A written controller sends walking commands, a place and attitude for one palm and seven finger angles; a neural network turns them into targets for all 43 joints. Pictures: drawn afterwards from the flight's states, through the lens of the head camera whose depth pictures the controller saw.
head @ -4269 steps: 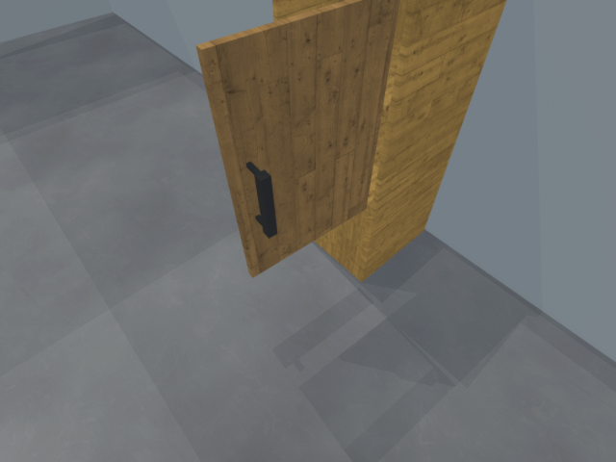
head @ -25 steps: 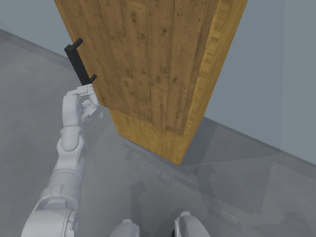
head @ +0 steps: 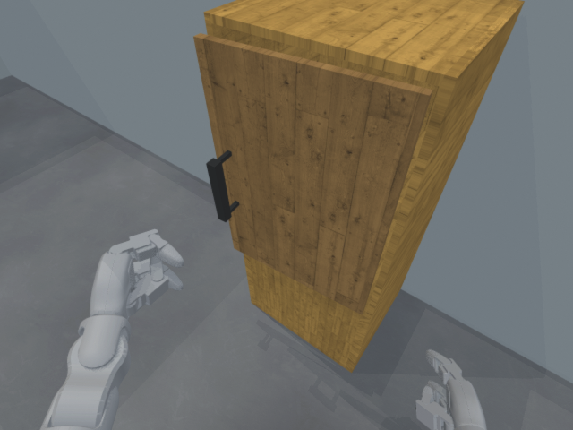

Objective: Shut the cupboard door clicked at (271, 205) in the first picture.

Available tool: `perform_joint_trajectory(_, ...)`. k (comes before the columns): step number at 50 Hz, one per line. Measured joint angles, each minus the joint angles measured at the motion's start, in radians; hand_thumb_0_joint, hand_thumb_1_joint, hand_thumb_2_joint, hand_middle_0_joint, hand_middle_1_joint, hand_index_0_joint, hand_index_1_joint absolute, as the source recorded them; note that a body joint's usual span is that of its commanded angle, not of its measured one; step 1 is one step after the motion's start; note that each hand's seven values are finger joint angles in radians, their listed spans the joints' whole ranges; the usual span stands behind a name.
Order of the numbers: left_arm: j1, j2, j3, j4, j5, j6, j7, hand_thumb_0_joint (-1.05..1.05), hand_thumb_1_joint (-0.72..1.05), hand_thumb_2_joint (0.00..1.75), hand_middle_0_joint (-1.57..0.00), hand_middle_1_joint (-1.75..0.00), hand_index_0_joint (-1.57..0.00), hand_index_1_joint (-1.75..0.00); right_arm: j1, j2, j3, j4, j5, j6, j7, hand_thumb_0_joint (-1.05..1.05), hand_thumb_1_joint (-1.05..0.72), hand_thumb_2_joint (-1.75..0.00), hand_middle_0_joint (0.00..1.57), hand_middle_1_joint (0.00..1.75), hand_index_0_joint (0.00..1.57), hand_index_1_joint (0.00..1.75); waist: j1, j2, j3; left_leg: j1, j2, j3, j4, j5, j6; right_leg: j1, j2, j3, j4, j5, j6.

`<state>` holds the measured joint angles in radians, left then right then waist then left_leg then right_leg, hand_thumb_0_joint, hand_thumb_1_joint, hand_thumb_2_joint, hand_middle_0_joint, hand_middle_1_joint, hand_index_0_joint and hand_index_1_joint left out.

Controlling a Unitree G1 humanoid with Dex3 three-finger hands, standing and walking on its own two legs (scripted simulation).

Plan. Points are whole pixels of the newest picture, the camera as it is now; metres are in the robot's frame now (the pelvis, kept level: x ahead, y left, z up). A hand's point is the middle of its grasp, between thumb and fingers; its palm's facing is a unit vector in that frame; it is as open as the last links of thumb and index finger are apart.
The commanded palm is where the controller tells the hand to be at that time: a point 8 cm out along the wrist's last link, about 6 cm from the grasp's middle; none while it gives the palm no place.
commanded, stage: draw the hand back to the body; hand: left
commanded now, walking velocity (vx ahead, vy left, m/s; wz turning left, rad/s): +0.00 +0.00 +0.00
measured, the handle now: (225, 186) +0.62 +0.19 -0.05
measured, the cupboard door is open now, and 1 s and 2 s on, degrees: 5 5 5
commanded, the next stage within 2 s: step back with the hand held close in 0.84 s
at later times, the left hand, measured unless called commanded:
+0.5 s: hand (24, 300) +0.19 +0.27 +0.19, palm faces +0.49 -0.76 -0.43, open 6.4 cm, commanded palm +0.15 +0.30 +0.19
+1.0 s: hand (42, 308) +0.19 +0.25 +0.18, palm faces +0.48 -0.77 -0.41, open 7.4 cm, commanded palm +0.14 +0.28 +0.19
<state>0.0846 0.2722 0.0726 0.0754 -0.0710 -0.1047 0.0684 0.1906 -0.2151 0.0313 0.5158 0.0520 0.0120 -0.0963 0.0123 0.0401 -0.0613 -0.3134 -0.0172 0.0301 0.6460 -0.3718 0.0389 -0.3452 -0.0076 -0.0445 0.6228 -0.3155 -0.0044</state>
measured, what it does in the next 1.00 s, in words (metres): stands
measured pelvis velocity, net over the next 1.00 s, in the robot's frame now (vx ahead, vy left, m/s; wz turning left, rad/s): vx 0.00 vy -0.02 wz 0.01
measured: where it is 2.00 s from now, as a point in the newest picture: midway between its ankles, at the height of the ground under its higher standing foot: outside the picture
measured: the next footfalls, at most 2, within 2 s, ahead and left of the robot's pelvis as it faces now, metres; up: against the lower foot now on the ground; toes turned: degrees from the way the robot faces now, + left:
none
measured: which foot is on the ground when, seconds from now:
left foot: down 0.00-1.00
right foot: down 0.00-1.00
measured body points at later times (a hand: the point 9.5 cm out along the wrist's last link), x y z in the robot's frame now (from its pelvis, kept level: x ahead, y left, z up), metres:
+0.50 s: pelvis +0.01 +0.00 +0.02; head -0.01 -0.03 +0.46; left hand +0.16 +0.31 +0.21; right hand +0.20 -0.22 -0.07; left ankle -0.02 +0.09 -0.72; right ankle +0.01 -0.12 -0.72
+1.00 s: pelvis +0.00 -0.02 +0.02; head -0.02 -0.05 +0.46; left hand +0.16 +0.29 +0.20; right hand +0.19 -0.24 -0.07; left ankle -0.02 +0.09 -0.72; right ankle +0.01 -0.12 -0.72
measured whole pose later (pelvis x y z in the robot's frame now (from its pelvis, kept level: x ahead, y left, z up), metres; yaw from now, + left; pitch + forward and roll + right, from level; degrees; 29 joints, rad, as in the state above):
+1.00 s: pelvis +0.00 -0.02 +0.02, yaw +0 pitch -4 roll +0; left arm 0.46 0.35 0.36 -0.35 -0.07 -0.10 0.12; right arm 0.20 -0.22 0.01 0.63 0.02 -0.10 -0.08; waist 0.05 0.08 -0.01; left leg -0.09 0.00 0.01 0.45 -0.28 0.01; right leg -0.12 0.02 -0.06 0.42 -0.23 -0.03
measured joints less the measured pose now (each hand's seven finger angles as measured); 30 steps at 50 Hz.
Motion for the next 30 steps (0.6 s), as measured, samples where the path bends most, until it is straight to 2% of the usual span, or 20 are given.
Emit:
perform_joint_trajectory(6,0.102,0.014,0.040,-0.153,0.007,0.051,0.029,0.01,0.89,0.90,-0.90,-1.06,-0.90,-1.06,-0.008,0.013,0.028,0.016,-0.012,-0.026,0.007,0.01,-0.91,-0.90,0.20,0.30,0.20,0.30,0.029,0.018,0.024,0.115,-0.006,-0.011,-0.101,0.035,0.001,0.122,-0.003,-0.010,-0.106,0.034,0.005)
perform_joint_trajectory(15,0.255,0.037,0.127,-0.318,0.008,0.079,0.034,0.01,0.89,0.90,-0.66,-0.80,-0.66,-0.80,0.002,0.011,0.029,0.060,-0.032,-0.048,0.021,0.02,-0.90,-0.90,0.20,0.30,0.21,0.30,0.046,0.032,0.050,0.196,-0.010,-0.016,-0.185,0.068,0.001,0.203,-0.004,-0.013,-0.187,0.063,0.006)
perform_joint_trajectory(25,0.395,0.097,0.286,-0.480,0.000,0.047,0.050,0.01,0.89,0.90,-0.39,-0.50,-0.39,-0.50,0.025,-0.011,-0.005,0.104,-0.035,-0.083,0.025,0.02,-0.90,-0.90,0.20,0.30,0.20,0.30,0.055,0.050,0.040,0.221,-0.002,-0.017,-0.201,0.072,-0.007,0.228,0.004,-0.015,-0.203,0.067,0.000)
perform_joint_trajectory(30,0.393,0.077,0.299,-0.451,0.000,0.029,0.056,0.01,0.89,0.90,-0.29,-0.39,-0.28,-0.39,0.017,-0.021,-0.017,0.111,-0.032,-0.088,0.024,0.02,-0.90,-0.90,0.20,0.30,0.20,0.30,0.059,0.054,0.052,0.220,-0.002,-0.020,-0.203,0.081,-0.010,0.223,0.003,-0.018,-0.195,0.068,-0.004)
